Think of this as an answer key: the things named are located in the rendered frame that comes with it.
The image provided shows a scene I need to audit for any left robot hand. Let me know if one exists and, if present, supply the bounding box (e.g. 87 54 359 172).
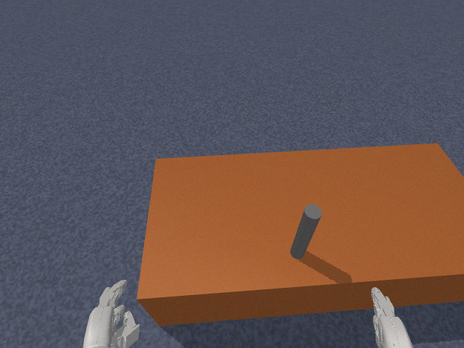
83 280 140 348

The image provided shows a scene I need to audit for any right robot hand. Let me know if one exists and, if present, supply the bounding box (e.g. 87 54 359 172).
371 287 413 348

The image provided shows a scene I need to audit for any can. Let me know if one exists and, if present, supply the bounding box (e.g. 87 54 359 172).
290 204 322 259

